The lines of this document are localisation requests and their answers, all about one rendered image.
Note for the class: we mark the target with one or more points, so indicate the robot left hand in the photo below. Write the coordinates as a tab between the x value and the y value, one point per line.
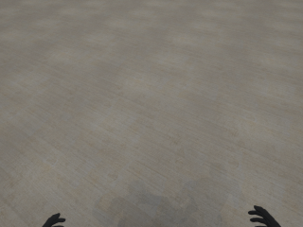
53	220

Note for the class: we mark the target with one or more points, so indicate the robot right hand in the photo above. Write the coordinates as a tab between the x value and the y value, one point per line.
266	219

